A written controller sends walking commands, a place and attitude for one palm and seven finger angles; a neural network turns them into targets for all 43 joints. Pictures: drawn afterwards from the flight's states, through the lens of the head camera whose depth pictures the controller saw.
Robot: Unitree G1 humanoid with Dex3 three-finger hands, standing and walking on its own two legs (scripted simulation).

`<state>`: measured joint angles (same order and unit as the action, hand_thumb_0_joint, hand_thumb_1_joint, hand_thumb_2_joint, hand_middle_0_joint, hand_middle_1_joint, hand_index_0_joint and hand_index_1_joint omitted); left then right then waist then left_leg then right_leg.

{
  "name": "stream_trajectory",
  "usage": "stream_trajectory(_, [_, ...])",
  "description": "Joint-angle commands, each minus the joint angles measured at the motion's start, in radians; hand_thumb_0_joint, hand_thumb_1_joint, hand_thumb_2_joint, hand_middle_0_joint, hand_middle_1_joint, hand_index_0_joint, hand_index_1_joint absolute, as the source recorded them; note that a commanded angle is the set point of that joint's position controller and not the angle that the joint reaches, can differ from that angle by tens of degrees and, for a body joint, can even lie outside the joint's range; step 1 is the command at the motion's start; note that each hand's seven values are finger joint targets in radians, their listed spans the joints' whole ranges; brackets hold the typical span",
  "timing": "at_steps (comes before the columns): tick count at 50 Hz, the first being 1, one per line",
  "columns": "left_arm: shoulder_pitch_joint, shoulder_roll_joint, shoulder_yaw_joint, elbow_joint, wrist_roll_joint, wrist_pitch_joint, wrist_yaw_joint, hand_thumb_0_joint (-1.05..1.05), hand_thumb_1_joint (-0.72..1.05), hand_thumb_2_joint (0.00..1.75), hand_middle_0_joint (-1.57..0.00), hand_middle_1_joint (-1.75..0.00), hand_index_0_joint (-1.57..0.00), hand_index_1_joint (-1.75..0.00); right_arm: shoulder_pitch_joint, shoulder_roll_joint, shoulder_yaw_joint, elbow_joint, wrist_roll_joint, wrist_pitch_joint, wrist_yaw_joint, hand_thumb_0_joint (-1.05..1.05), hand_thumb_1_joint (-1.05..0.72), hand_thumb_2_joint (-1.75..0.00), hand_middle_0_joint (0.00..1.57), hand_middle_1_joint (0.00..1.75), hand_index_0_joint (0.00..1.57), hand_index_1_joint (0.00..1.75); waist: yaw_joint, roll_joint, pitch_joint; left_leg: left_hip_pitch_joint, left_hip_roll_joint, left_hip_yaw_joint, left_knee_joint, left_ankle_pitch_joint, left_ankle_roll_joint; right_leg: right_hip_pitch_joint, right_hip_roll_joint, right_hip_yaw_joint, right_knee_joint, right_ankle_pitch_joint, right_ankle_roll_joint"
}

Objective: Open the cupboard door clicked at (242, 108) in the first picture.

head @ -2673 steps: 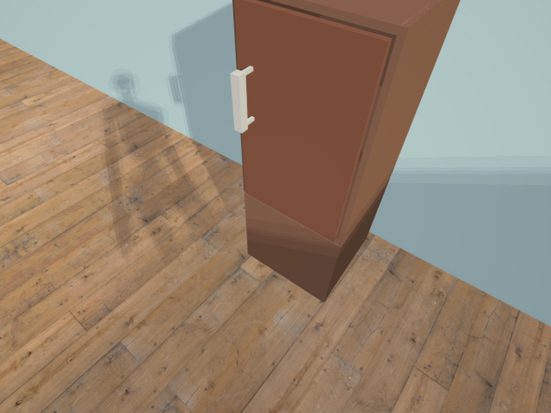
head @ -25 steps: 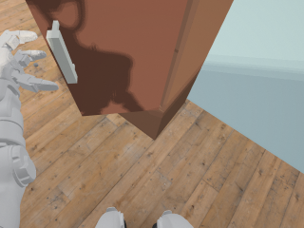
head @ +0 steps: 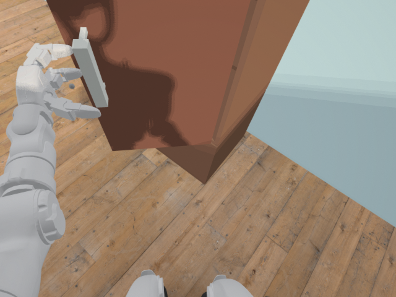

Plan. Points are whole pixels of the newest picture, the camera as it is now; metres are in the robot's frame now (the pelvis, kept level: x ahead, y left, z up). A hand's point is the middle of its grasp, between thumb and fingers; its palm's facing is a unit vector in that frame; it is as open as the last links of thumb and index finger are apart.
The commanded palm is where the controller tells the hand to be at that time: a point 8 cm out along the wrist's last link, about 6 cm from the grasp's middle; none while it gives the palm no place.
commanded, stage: slide the fingers in behind the handle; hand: left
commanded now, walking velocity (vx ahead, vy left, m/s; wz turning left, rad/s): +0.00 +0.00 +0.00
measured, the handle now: (93, 70) +0.55 +0.18 +0.09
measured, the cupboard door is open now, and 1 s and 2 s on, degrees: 45 44 44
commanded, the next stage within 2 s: close the thumb around the handle in 1.08 s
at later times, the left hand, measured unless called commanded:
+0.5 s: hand (92, 84) +0.51 +0.18 +0.09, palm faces +0.09 -1.00 -0.02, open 14.0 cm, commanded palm +0.48 +0.21 +0.09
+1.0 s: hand (103, 84) +0.51 +0.16 +0.10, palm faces +0.11 -0.99 -0.02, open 14.1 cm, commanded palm +0.48 +0.20 +0.09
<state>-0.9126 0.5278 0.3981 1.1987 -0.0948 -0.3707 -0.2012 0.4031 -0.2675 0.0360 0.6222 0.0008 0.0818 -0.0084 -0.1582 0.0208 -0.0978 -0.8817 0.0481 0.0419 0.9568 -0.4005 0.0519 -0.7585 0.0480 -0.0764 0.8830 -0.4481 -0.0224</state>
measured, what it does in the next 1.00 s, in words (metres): stands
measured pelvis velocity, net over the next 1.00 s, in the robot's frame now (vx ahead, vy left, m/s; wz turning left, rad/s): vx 0.00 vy -0.02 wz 0.01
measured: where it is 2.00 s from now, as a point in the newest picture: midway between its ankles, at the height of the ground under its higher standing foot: outside the picture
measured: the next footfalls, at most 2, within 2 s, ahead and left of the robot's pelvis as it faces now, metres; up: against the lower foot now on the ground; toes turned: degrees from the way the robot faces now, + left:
none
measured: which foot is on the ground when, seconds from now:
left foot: down 0.00-1.00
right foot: down 0.00-1.00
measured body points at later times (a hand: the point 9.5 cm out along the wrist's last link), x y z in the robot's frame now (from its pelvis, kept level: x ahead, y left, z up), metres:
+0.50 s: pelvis +0.00 -0.01 +0.00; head +0.11 +0.01 +0.43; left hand +0.50 +0.23 +0.10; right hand +0.00 -0.27 -0.11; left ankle +0.03 +0.08 -0.68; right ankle -0.02 -0.11 -0.68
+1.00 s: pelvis +0.00 -0.02 +0.00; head +0.11 -0.01 +0.44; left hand +0.49 +0.21 +0.10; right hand +0.01 -0.29 -0.12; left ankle +0.03 +0.08 -0.68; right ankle -0.02 -0.11 -0.68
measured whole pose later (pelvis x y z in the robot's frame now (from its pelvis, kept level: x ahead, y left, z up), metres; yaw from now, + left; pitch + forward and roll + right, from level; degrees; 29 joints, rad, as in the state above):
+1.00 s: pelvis +0.00 -0.02 +0.00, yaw +1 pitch +18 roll -2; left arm -0.91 0.43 0.34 1.18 -0.09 -0.39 -0.09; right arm 0.41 -0.27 0.02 0.64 0.00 0.07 0.02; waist -0.15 0.03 -0.11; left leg -0.87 0.05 0.03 0.94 -0.39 0.02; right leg -0.76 0.05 -0.08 0.90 -0.46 -0.05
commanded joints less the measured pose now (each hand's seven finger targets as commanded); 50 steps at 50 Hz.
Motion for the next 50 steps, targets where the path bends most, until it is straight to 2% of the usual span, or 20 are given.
stream_trajectory(1, [-0.496, 0.208, -0.017, -0.228, -0.006, -0.071, 0.007, 0.00, -0.50, 0.30, -0.30, -1.20, -0.30, -1.20, 0.164, -0.191, -0.076, -0.031, -0.004, -0.019, -0.013, 0.00, -0.90, -0.90, 0.20, 0.30, 0.20, 0.30, -0.029, 0.139, -0.440, 0.528, -0.002, -0.134, -0.084, 0.355, -0.021, -0.058, 0.027, 0.034, -0.100, 0.262, 0.004])
stream_trajectory(6, [-0.525, 0.209, -0.023, -0.184, -0.008, -0.055, 0.009, 0.00, -0.50, 0.30, -0.30, -1.20, -0.30, -1.20, 0.168, -0.194, -0.073, -0.021, -0.002, -0.022, -0.015, 0.00, -0.90, -0.90, 0.20, 0.30, 0.20, 0.30, -0.043, 0.123, -0.404, 0.480, -0.005, -0.131, -0.084, 0.310, -0.016, -0.061, 0.025, 0.038, -0.106, 0.243, 0.005])
stream_trajectory(7, [-0.549, 0.184, -0.042, -0.215, -0.008, -0.063, 0.012, 0.00, -0.50, 0.30, -0.30, -1.20, -0.30, -1.20, 0.173, -0.190, -0.071, -0.021, -0.005, -0.025, -0.013, 0.00, -0.90, -0.90, 0.20, 0.30, 0.20, 0.30, -0.043, 0.163, -0.428, 0.514, -0.006, -0.137, -0.079, 0.342, -0.019, -0.072, 0.025, 0.034, -0.096, 0.254, 0.000])
stream_trajectory(10, [-0.537, 0.153, -0.059, -0.219, -0.007, -0.065, 0.019, 0.00, -0.50, 0.30, -0.30, -1.20, -0.30, -1.20, 0.173, -0.188, -0.076, -0.014, -0.008, -0.029, -0.008, 0.00, -0.90, -0.90, 0.20, 0.30, 0.20, 0.30, -0.043, 0.158, -0.444, 0.542, 0.000, -0.146, -0.077, 0.354, -0.024, -0.092, 0.027, 0.029, -0.095, 0.249, 0.000])
stream_trajectory(12, [-0.548, 0.084, -0.104, -0.247, -0.015, -0.074, 0.022, 0.00, -0.50, 0.30, -0.30, -1.20, -0.30, -1.20, 0.175, -0.181, -0.078, -0.014, -0.011, -0.033, -0.002, 0.00, -0.90, -0.90, 0.20, 0.30, 0.20, 0.30, -0.049, 0.178, -0.457, 0.575, 0.000, -0.153, -0.073, 0.387, -0.026, -0.105, 0.029, 0.023, -0.091, 0.261, -0.004])
stream_trajectory(14, [-0.527, 0.133, -0.056, -0.212, -0.018, -0.065, 0.034, 0.00, -0.50, 0.30, -0.30, -1.20, -0.30, -1.20, 0.178, -0.190, -0.080, -0.004, -0.010, -0.031, -0.001, 0.00, -0.90, -0.90, 0.20, 0.30, 0.20, 0.30, -0.041, 0.140, -0.445, 0.538, -0.002, -0.148, -0.076, 0.357, -0.024, -0.087, 0.028, 0.025, -0.095, 0.253, -0.001])
stream_trajectory(18, [-0.524, 0.150, -0.043, -0.228, 0.003, -0.066, 0.065, 0.00, -0.50, 0.30, -0.30, -1.20, -0.30, -1.20, 0.176, -0.183, -0.077, -0.015, -0.011, -0.030, 0.003, 0.00, -0.90, -0.90, 0.20, 0.30, 0.20, 0.30, -0.029, 0.141, -0.451, 0.509, -0.010, -0.131, -0.073, 0.373, -0.019, -0.053, 0.027, 0.031, -0.088, 0.289, 0.002])
stream_trajectory(24, [-0.493, 0.104, -0.062, -0.259, 0.003, -0.090, 0.084, 0.00, -0.50, 0.30, -0.30, -1.20, -0.30, -1.20, 0.173, -0.177, -0.086, -0.015, -0.012, -0.028, 0.014, 0.00, -0.90, -0.90, 0.20, 0.30, 0.20, 0.30, -0.021, 0.136, -0.481, 0.537, -0.010, -0.127, -0.068, 0.402, -0.023, -0.034, 0.029, 0.031, -0.085, 0.316, 0.000])
stream_trajectory(26, [-0.492, 0.081, -0.073, -0.243, -0.005, -0.080, 0.088, 0.00, -0.50, 0.30, -0.30, -1.20, -0.30, -1.20, 0.167, -0.175, -0.084, -0.017, -0.011, -0.027, 0.015, 0.00, -0.90, -0.90, 0.20, 0.30, 0.20, 0.30, -0.026, 0.125, -0.445, 0.507, -0.014, -0.119, -0.075, 0.377, -0.021, -0.026, 0.029, 0.032, -0.091, 0.317, 0.002])
stream_trajectory(30, [-0.448, 0.113, -0.029, -0.229, 0.004, -0.072, 0.119, 0.00, -0.50, 0.30, -0.30, -1.20, -0.30, -1.20, 0.166, -0.172, -0.081, -0.030, -0.011, -0.025, 0.018, 0.00, -0.90, -0.90, 0.20, 0.30, 0.20, 0.30, -0.009, 0.080, -0.437, 0.454, -0.024, -0.099, -0.074, 0.371, -0.013, 0.024, 0.026, 0.042, -0.091, 0.351, 0.007])
stream_trajectory(32, [-0.452, 0.184, 0.022, -0.219, 0.019, -0.076, 0.135, 0.00, -0.50, 0.30, -0.30, -1.20, -0.30, -1.20, 0.173, -0.175, -0.077, -0.032, -0.014, -0.022, 0.014, 0.00, -0.90, -0.90, 0.20, 0.30, 0.20, 0.30, -0.004, 0.060, -0.416, 0.405, -0.028, -0.090, -0.073, 0.351, -0.008, 0.059, 0.024, 0.052, -0.089, 0.360, 0.008])
stream_trajectory(33, [-0.463, 0.142, -0.019, -0.236, 0.023, -0.079, 0.134, 0.00, -0.50, 0.30, -0.30, -1.20, -0.30, -1.20, 0.165, -0.168, -0.075, -0.040, -0.013, -0.024, 0.017, 0.00, -0.90, -0.90, 0.20, 0.30, 0.20, 0.30, -0.009, 0.071, -0.441, 0.408, -0.032, -0.084, -0.074, 0.358, -0.007, 0.071, 0.022, 0.059, -0.089, 0.383, 0.012])
stream_trajectory(35, [-0.442, 0.173, 0.002, -0.229, 0.027, -0.084, 0.129, 0.00, -0.50, 0.30, -0.30, -1.20, -0.30, -1.20, 0.166, -0.170, -0.077, -0.040, -0.010, -0.023, 0.015, 0.00, -0.90, -0.90, 0.20, 0.30, 0.20, 0.30, -0.004, 0.057, -0.431, 0.389, -0.031, -0.078, -0.072, 0.342, -0.007, 0.089, 0.020, 0.065, -0.093, 0.386, 0.012])
stream_trajectory(39, [-0.434, 0.121, -0.027, -0.244, 0.008, -0.097, 0.108, 0.00, -0.50, 0.30, -0.30, -1.20, -0.30, -1.20, 0.162, -0.165, -0.084, -0.037, -0.006, -0.025, 0.015, 0.00, -0.90, -0.90, 0.20, 0.30, 0.20, 0.30, -0.008, 0.081, -0.463, 0.438, -0.029, -0.079, -0.068, 0.374, -0.010, 0.076, 0.022, 0.063, -0.092, 0.407, 0.010])
stream_trajectory(41, [-0.438, 0.094, -0.050, -0.231, -0.001, -0.088, 0.099, 0.00, -0.50, 0.30, -0.30, -1.20, -0.30, -1.20, 0.158, -0.164, -0.083, -0.038, -0.003, -0.024, 0.015, 0.00, -0.90, -0.90, 0.20, 0.30, 0.20, 0.30, -0.016, 0.064, -0.429, 0.413, -0.032, -0.074, -0.072, 0.343, -0.008, 0.076, 0.022, 0.066, -0.102, 0.394, 0.014])
stream_trajectory(43, [-0.467, 0.113, -0.042, -0.226, 0.001, -0.087, 0.102, 0.00, -0.50, 0.30, -0.30, -1.20, -0.30, -1.20, 0.162, -0.167, -0.083, -0.029, -0.002, -0.024, 0.012, 0.00, -0.90, -0.90, 0.20, 0.30, 0.20, 0.30, -0.026, 0.054, -0.421, 0.405, -0.032, -0.076, -0.073, 0.325, -0.004, 0.070, 0.018, 0.070, -0.106, 0.383, 0.017])
stream_trajectory(44, [-0.452, 0.123, -0.036, -0.222, 0.005, -0.085, 0.103, 0.00, -0.50, 0.30, -0.30, -1.20, -0.30, -1.20, 0.164, -0.168, -0.082, -0.031, -0.004, -0.024, 0.011, 0.00, -0.90, -0.90, 0.20, 0.30, 0.20, 0.30, -0.015, 0.072, -0.427, 0.403, -0.033, -0.078, -0.074, 0.328, -0.007, 0.075, 0.017, 0.070, -0.103, 0.380, 0.013])
stream_trajectory(45, [-0.470, 0.093, -0.065, -0.235, 0.006, -0.086, 0.102, 0.00, -0.50, 0.30, -0.30, -1.20, -0.30, -1.20, 0.159, -0.164, -0.082, -0.031, -0.002, -0.024, 0.012, 0.00, -0.90, -0.90, 0.20, 0.30, 0.20, 0.30, -0.027, 0.082, -0.424, 0.415, -0.033, -0.078, -0.075, 0.330, -0.006, 0.061, 0.017, 0.070, -0.106, 0.380, 0.014])
stream_trajectory(48, [-0.461, 0.091, -0.057, -0.249, 0.001, -0.096, 0.103, 0.00, -0.50, 0.30, -0.30, -1.20, -0.30, -1.20, 0.159, -0.164, -0.084, -0.026, -0.004, -0.028, 0.014, 0.00, -0.90, -0.90, 0.20, 0.30, 0.20, 0.30, -0.018, 0.091, -0.465, 0.441, -0.033, -0.079, -0.068, 0.355, -0.007, 0.067, 0.017, 0.070, -0.100, 0.398, 0.013])
stream_trajectory(50, [-0.460, 0.122, -0.036, -0.234, -0.001, -0.091, 0.100, 0.00, -0.50, 0.30, -0.30, -1.20, -0.30, -1.20, 0.162, -0.169, -0.083, -0.024, -0.004, -0.026, 0.013, 0.00, -0.90, -0.90, 0.20, 0.30, 0.20, 0.30, -0.019, 0.068, -0.434, 0.409, -0.034, -0.075, -0.071, 0.340, -0.005, 0.083, 0.018, 0.072, -0.106, 0.397, 0.016])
